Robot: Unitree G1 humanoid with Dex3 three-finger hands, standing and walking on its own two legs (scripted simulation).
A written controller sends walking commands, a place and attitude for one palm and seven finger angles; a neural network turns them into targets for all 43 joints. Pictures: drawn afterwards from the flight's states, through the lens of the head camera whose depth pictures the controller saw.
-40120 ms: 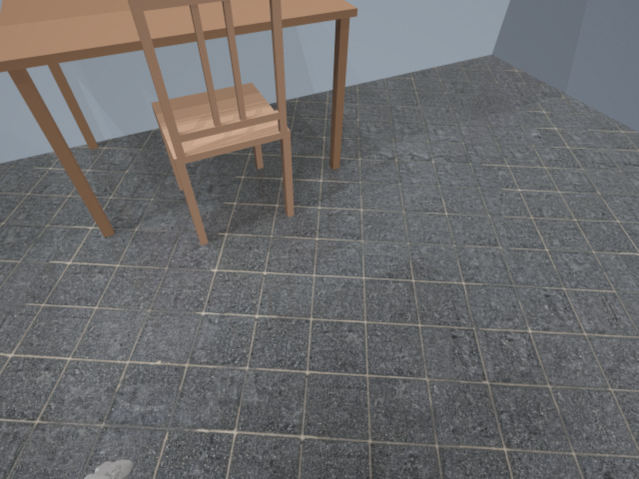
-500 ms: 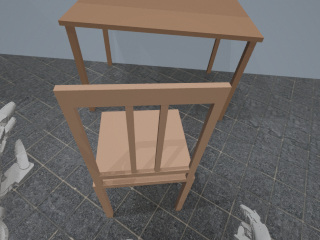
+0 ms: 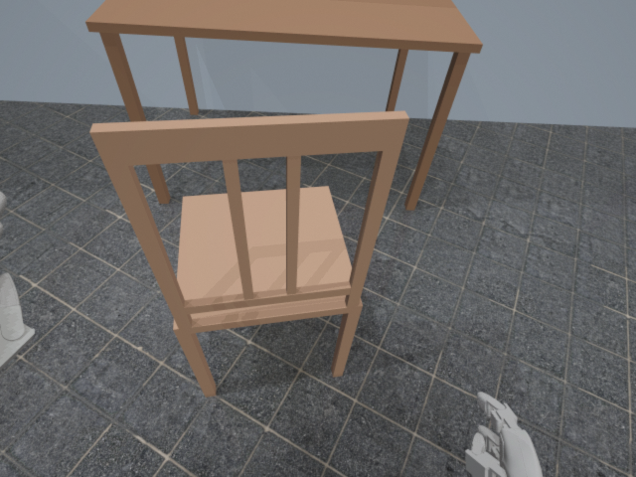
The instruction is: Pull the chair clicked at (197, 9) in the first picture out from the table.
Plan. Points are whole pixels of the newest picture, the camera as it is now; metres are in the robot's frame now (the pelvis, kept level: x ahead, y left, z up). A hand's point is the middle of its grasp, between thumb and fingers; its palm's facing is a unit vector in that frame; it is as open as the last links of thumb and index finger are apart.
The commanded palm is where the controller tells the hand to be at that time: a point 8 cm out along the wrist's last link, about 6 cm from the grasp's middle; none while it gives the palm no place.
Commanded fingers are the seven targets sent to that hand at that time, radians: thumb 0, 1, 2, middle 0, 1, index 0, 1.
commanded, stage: stop stepping back and stand still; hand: left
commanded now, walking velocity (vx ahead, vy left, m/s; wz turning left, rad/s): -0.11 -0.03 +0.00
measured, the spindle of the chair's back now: (241, 240) +0.49 +0.16 -0.05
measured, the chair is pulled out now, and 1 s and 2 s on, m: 0.58 0.58 0.58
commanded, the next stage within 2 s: let the arm hang, fingers relaxed in 0.60 s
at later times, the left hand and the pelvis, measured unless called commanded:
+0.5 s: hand out of the picture +0.11 +0.28 +0.17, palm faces +0.46 -0.76 -0.46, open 7.4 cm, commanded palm +0.05 +0.31 +0.18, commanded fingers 0.00 0.90 0.90 -0.20 -0.30 -0.20 -0.30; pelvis -0.07 +0.00 +0.00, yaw +3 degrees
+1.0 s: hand out of the picture +0.01 +0.14 -0.15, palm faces +0.15 -0.98 -0.08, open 7.0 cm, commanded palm none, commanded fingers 0.00 0.90 0.90 -0.20 -0.30 -0.20 -0.30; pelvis -0.07 -0.02 +0.00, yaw +5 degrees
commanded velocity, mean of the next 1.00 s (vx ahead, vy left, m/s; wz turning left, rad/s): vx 0.10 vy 0.00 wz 0.00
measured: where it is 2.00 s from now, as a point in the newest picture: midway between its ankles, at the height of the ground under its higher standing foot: outside the picture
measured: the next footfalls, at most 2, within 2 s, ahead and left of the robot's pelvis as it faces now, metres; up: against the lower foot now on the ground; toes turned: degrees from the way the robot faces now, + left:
left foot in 0.32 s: -0.03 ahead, +0.11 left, +0.00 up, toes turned +1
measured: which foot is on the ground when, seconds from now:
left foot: down 0.00-0.14, up 0.16-0.30, down 0.32-1.00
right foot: down 0.00-1.00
